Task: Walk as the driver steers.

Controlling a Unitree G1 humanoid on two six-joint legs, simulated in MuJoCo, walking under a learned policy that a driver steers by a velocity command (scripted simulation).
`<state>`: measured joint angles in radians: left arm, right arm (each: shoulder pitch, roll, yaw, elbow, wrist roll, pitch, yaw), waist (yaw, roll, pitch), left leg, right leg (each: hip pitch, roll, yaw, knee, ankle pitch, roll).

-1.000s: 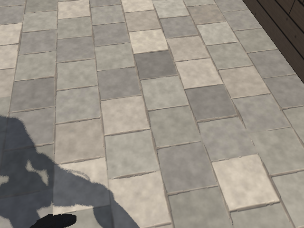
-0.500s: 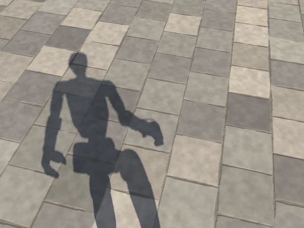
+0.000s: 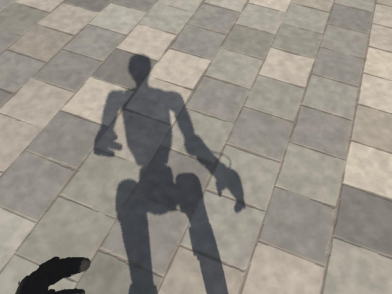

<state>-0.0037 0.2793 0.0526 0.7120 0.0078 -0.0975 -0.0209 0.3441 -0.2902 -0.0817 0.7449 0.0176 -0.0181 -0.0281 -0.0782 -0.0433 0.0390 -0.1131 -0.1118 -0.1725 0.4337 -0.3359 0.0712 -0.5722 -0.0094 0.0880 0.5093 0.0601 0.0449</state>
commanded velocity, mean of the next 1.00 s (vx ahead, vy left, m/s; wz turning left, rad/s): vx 0.06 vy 0.00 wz -0.36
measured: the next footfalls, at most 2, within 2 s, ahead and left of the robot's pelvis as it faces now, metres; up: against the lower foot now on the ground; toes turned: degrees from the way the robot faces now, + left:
right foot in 0.04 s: +0.22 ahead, -0.12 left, +0.00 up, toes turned +4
left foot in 0.46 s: +0.20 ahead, +0.11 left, +0.00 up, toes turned -13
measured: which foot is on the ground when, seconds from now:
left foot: down 0.00-0.06, up 0.08-0.44, down 0.46-0.88, up 0.90-1.00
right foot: up 0.00-0.02, down 0.04-0.46, up 0.48-0.86, down 0.88-1.00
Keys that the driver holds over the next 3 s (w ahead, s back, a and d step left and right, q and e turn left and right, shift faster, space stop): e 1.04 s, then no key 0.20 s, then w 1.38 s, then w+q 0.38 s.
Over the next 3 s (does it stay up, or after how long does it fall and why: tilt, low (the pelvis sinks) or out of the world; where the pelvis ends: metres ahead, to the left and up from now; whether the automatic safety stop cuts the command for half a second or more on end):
stays up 0.75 -0.55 0.01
